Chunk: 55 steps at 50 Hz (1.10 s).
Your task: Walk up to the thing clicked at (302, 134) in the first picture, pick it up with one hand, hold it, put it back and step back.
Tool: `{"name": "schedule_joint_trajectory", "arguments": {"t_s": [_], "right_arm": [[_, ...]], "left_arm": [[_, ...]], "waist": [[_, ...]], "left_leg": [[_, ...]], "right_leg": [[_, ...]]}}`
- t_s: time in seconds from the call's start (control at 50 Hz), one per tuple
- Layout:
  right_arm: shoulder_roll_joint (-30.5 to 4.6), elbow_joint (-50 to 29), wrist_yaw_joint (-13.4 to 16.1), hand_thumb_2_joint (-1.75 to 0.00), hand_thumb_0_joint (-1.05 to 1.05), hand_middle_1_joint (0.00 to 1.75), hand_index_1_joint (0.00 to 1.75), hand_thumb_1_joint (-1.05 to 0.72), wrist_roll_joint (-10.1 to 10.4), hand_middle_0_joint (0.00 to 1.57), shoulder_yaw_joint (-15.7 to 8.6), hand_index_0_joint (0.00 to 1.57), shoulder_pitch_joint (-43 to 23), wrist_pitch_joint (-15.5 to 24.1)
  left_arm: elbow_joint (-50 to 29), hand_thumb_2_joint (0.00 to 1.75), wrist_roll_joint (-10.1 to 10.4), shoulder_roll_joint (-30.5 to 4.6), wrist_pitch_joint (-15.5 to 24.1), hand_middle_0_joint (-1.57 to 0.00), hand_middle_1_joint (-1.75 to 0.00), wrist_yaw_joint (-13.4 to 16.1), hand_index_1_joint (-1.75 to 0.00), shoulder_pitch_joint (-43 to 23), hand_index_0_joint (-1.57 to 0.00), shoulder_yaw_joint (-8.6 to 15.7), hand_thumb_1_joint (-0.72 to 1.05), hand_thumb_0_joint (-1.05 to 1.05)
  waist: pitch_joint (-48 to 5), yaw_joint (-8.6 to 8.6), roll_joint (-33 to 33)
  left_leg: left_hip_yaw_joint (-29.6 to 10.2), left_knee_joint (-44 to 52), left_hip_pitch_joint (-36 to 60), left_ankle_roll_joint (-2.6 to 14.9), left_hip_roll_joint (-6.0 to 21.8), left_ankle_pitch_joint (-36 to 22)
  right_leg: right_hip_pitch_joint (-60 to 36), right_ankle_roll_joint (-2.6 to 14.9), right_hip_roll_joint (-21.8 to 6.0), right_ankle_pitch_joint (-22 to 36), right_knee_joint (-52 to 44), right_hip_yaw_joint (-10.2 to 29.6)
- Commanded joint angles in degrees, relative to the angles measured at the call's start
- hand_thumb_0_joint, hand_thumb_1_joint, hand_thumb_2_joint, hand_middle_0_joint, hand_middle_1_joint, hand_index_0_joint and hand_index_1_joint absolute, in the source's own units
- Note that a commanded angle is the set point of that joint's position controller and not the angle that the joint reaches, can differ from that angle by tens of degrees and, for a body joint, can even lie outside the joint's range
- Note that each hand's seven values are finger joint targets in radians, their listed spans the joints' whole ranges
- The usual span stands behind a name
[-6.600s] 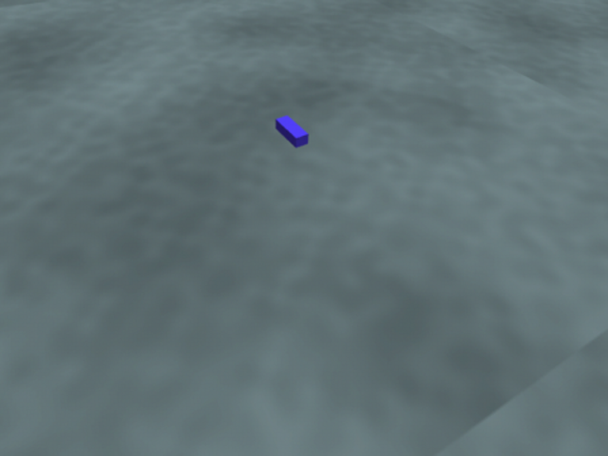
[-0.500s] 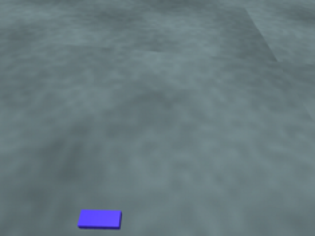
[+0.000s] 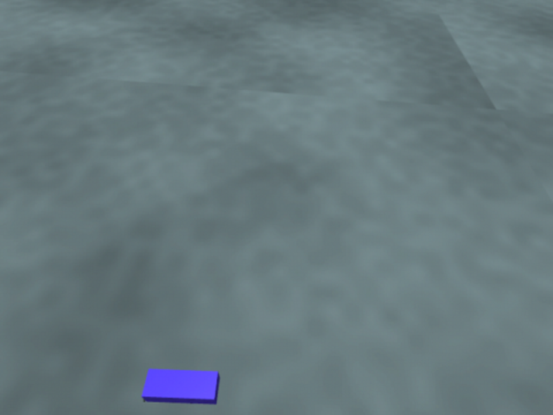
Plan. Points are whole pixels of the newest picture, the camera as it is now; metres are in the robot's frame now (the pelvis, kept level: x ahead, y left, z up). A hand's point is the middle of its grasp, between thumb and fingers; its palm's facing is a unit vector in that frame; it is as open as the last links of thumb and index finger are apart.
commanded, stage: walk up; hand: left
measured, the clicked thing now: (182, 386) +0.37 +0.28 -0.75
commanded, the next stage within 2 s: stand in 0.20 s
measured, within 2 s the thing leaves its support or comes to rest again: neither
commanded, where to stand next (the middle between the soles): +0.04 -0.05 m, yaw -1 degrees
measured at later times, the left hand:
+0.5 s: hand out of the picture +0.08 +0.25 -0.15, palm faces -0.01 -0.94 -0.34, open 7.4 cm
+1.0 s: hand out of the picture +0.07 +0.25 -0.15, palm faces -0.02 -0.94 -0.34, open 7.4 cm
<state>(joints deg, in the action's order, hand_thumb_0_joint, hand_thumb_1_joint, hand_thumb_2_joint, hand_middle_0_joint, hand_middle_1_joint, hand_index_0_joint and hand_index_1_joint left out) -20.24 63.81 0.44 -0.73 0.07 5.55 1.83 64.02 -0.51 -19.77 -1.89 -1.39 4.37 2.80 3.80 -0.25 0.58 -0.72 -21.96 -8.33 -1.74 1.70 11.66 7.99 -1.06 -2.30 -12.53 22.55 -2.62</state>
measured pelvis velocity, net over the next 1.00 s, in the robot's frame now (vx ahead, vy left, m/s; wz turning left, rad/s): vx -0.01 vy -0.01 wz -0.01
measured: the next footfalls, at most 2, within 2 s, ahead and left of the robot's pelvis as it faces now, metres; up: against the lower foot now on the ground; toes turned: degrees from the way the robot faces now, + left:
none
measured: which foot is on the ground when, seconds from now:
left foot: down 0.00-1.00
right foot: down 0.00-1.00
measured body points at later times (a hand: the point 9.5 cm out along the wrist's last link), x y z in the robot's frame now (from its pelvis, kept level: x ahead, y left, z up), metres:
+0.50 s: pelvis -0.01 -0.01 +0.00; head +0.01 -0.01 +0.45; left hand +0.08 +0.29 -0.13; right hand +0.08 -0.30 -0.13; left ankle +0.00 +0.14 -0.74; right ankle +0.00 -0.13 -0.74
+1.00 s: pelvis -0.01 -0.01 +0.00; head +0.01 -0.01 +0.45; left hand +0.07 +0.30 -0.13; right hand +0.07 -0.31 -0.13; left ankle +0.00 +0.14 -0.74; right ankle +0.00 -0.13 -0.74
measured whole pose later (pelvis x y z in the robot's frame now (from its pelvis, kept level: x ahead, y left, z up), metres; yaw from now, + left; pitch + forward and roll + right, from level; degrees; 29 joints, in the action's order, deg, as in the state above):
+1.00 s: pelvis -0.01 -0.01 +0.00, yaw +0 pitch -2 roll +0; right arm -20.3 65.7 -1.0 -0.7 0.5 5.8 0.5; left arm 65.5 -0.2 -20.2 0.3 -0.4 5.8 0.1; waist 3.3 0.1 -0.1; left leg -0.6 -17.8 -6.5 -2.5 2.3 9.1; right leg 6.8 -0.5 -1.6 -10.5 19.6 -2.6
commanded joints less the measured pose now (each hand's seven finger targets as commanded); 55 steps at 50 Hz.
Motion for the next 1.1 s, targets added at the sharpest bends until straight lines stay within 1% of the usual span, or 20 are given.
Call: {"name": "schedule_joint_trajectory", "arguments": {"t_s": [0.0,0.1,0.14,0.16,0.18,0.22,0.28,0.3,0.34,0.44,0.5,0.52,0.54,0.58,0.64,0.7,0.84,0.92,1.02,1.08], "right_arm": [[-12.60,-3.55,1.10,-0.90,0.00,0.30,0.30,-0.90,0.00,0.20,-2.61,0.20,-1.95,1.08],[-12.92,-3.42,1.11,-0.90,0.00,0.30,0.30,-0.90,-0.20,0.20,-2.76,0.20,-1.37,1.06],[-12.73,-3.88,1.03,-0.90,0.00,0.30,0.30,-0.90,-0.13,0.20,-2.63,0.20,-1.79,1.10],[-12.54,-3.91,1.03,-0.90,0.00,0.30,0.30,-0.90,-0.17,0.20,-2.64,0.20,-1.57,1.04],[-11.78,-3.62,0.61,-0.90,0.00,0.30,0.30,-0.90,-0.15,0.20,-2.32,0.20,-3.82,0.53],[-11.90,-3.46,0.40,-0.90,0.00,0.30,0.30,-0.90,-0.04,0.20,-2.26,0.20,-2.97,0.27],[-12.22,-2.87,0.13,-0.90,0.00,0.30,0.30,-0.90,0.12,0.20,-2.14,0.20,-3.46,0.11],[-12.19,-2.71,0.05,-0.90,0.00,0.30,0.30,-0.90,0.14,0.20,-2.15,0.20,-3.34,-0.03],[-12.00,-2.60,-0.07,-0.90,0.00,0.30,0.30,-0.90,0.13,0.20,-2.14,0.20,-3.05,-0.21],[-11.99,-2.01,-0.32,-0.90,0.00,0.30,0.30,-0.90,0.04,0.20,-2.04,0.20,-3.11,-0.25],[-11.79,-1.94,-0.44,-0.90,0.00,0.30,0.30,-0.90,0.08,0.20,-2.01,0.20,-3.32,-0.22],[-12.01,-1.81,-0.43,-0.90,0.00,0.30,0.30,-0.90,0.08,0.20,-2.09,0.20,-2.60,-0.25],[-12.25,-1.87,-0.42,-0.90,0.00,0.30,0.30,-0.90,0.09,0.20,-2.23,0.20,-3.05,-0.19],[-11.82,-1.79,-0.49,-0.90,0.00,0.30,0.30,-0.90,0.02,0.20,-2.08,0.20,-3.08,-0.28],[-12.18,-1.54,-0.51,-0.90,0.00,0.30,0.30,-0.90,0.04,0.20,-2.07,0.20,-2.79,-0.27],[-11.62,-1.50,-0.50,-0.90,0.00,0.30,0.30,-0.90,0.04,0.20,-1.88,0.20,-2.58,-0.22],[-12.25,-1.33,-0.36,-0.90,0.00,0.30,0.30,-0.90,0.09,0.20,-2.03,0.20,-2.00,-0.27],[-11.88,-1.28,-0.41,-0.90,0.00,0.30,0.30,-0.90,0.07,0.20,-1.82,0.20,-1.89,-0.28],[-12.30,-1.30,-0.40,-0.90,0.00,0.30,0.30,-0.90,0.10,0.20,-1.92,0.20,-2.06,-0.27],[-12.33,-1.24,-0.38,-0.90,0.00,0.30,0.30,-0.90,0.12,0.20,-1.91,0.20,-1.85,-0.32]], "left_arm": [[-4.23,0.90,-0.19,-12.04,1.58,-0.20,-0.30,0.49,-0.30,-3.11,-0.20,2.27,0.90,0.00],[-4.59,0.90,-0.27,-12.03,1.59,-0.20,-0.30,0.46,-0.30,-3.00,-0.20,2.37,0.90,0.00],[-4.59,0.90,-0.28,-11.88,1.65,-0.20,-0.30,0.45,-0.30,-2.23,-0.20,2.41,0.90,0.00],[-4.49,0.90,-0.43,-12.09,1.68,-0.20,-0.30,0.47,-0.30,-2.47,-0.20,2.49,0.90,0.00],[-3.84,0.90,0.17,-11.55,2.46,-0.20,-0.30,0.84,-0.30,-2.58,-0.20,1.29,0.90,0.00],[-3.59,0.90,0.28,-12.12,3.06,-0.20,-0.30,1.10,-0.30,-2.65,-0.20,1.22,0.90,0.00],[-3.03,0.90,0.27,-11.98,3.25,-0.20,-0.30,1.22,-0.30,-2.69,-0.20,0.73,0.90,0.00],[-2.87,0.90,0.21,-11.97,3.37,-0.20,-0.30,1.26,-0.30,-2.51,-0.20,0.61,0.90,0.00],[-2.67,0.90,0.15,-12.36,3.45,-0.20,-0.30,1.36,-0.30,-2.75,-0.20,0.46,0.90,0.00],[-2.26,0.90,0.19,-12.56,3.63,-0.20,-0.30,1.44,-0.30,-2.49,-0.20,0.05,0.90,0.00],[-2.16,0.90,0.17,-12.49,3.73,-0.20,-0.30,1.47,-0.30,-1.90,-0.20,-0.24,0.90,0.00],[-2.32,0.90,0.17,-12.59,3.74,-0.20,-0.30,1.53,-0.30,-2.43,-0.20,-0.21,0.90,0.00],[-2.35,0.90,0.16,-12.59,3.80,-0.20,-0.30,1.59,-0.30,-1.97,-0.20,-0.24,0.90,0.00],[-2.25,0.90,0.22,-12.64,3.78,-0.20,-0.30,1.61,-0.30,-2.34,-0.20,-0.32,0.90,0.00],[-2.31,0.90,0.25,-12.48,3.83,-0.20,-0.30,1.53,-0.30,-1.75,-0.20,-0.51,0.90,0.00],[-2.14,0.90,0.19,-13.13,3.79,-0.20,-0.30,1.55,-0.30,-1.46,-0.20,-0.40,0.90,0.00],[-2.13,0.90,0.22,-13.18,3.75,-0.20,-0.30,1.56,-0.30,-1.24,-0.20,-0.47,0.90,0.00],[-2.11,0.90,0.33,-13.21,3.66,-0.20,-0.30,1.53,-0.30,-1.41,-0.20,-0.52,0.90,0.00],[-2.15,0.90,0.16,-12.97,3.68,-0.20,-0.30,1.56,-0.30,-0.66,-0.20,-0.67,0.90,0.00],[-2.13,0.90,0.13,-13.08,3.58,-0.20,-0.30,1.55,-0.30,-0.73,-0.20,-0.64,0.90,0.00]], "waist": [[-5.64,0.05,-0.61],[-5.74,0.15,-0.98],[-6.03,-0.33,-0.76],[-6.07,-0.05,-0.30],[-5.74,-0.21,-2.54],[-5.97,0.19,-1.96],[-5.47,0.14,-1.88],[-5.89,0.12,-1.21],[-5.84,0.49,0.16],[-5.09,0.35,-0.47],[-5.04,0.23,-0.04],[-5.05,0.55,-0.07],[-6.07,0.24,-0.21],[-4.73,0.43,0.09],[-4.92,0.20,-0.90],[-5.04,0.25,-0.68],[-5.91,0.45,-0.64],[-4.56,0.30,-0.57],[-5.04,0.12,-0.91],[-4.49,0.13,-0.90]], "left_leg": [[-3.53,3.29,-1.36,2.60,4.82,-9.83],[-3.61,3.63,-1.23,2.67,4.95,-9.01],[-3.58,3.22,-0.99,2.89,4.85,-8.89],[-3.36,3.03,-0.88,2.81,4.82,-8.98],[-3.97,3.79,0.40,2.15,5.68,-12.05],[-4.02,4.04,1.07,2.07,5.77,-12.49],[-4.21,5.08,1.66,1.83,5.93,-12.10],[-4.06,5.09,1.98,1.97,6.00,-10.71],[-3.96,5.57,1.98,1.84,5.82,-10.33],[-3.99,6.45,1.54,1.75,5.74,-7.49],[-4.01,6.64,2.20,1.78,5.87,-8.25],[-3.85,6.74,1.63,1.72,5.80,-7.92],[-3.85,6.29,2.54,1.86,6.08,-8.80],[-3.97,6.71,1.23,1.68,5.76,-7.75],[-4.00,6.78,1.57,1.71,5.87,-7.45],[-3.98,6.99,1.64,1.60,5.84,-7.59],[-3.79,6.34,2.18,1.87,6.12,-7.85],[-3.87,6.88,1.17,1.55,5.81,-8.02],[-3.98,6.74,1.74,1.67,6.15,-8.50],[-3.95,6.90,1.46,1.55,5.94,-6.91]], "right_leg": [[-2.70,2.14,-4.63,6.52,-3.83,4.78],[-2.85,2.27,-4.67,6.26,-3.69,4.69],[-2.84,2.12,-4.62,5.98,-4.06,4.78],[-2.79,2.21,-4.72,5.94,-4.22,4.78],[-2.46,2.31,-5.73,8.71,-4.98,5.58],[-3.06,2.16,-5.78,10.57,-5.25,5.62],[-2.91,1.86,-5.36,9.73,-5.57,5.01],[-3.08,1.78,-5.56,8.90,-6.10,5.24],[-2.87,1.84,-5.51,8.60,-6.51,5.14],[-2.47,1.72,-5.59,6.08,-7.27,5.46],[-1.83,1.69,-5.48,6.64,-7.34,5.27],[-2.17,1.77,-5.59,6.34,-7.36,5.39],[-2.66,1.78,-5.74,7.58,-7.06,5.45],[-2.23,1.68,-5.58,6.20,-7.47,5.30],[-1.80,1.73,-5.49,5.78,-7.45,5.41],[-1.72,1.75,-5.50,6.18,-6.96,5.34],[-2.25,1.98,-5.85,6.86,-6.78,5.90],[-1.70,1.84,-5.49,6.33,-6.85,5.56],[-1.65,1.89,-5.49,6.86,-6.82,5.42],[-1.12,1.88,-5.46,5.32,-7.05,5.60]]}}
